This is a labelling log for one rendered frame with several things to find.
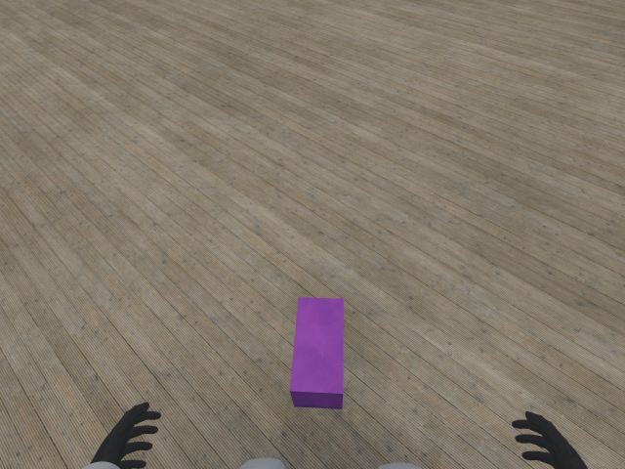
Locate robot left hand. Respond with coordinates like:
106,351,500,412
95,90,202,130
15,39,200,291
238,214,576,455
90,402,161,469

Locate carton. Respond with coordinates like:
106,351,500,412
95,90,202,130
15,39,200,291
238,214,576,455
290,297,344,409

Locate robot right hand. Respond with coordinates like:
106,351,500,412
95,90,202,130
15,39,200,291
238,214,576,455
512,411,588,469

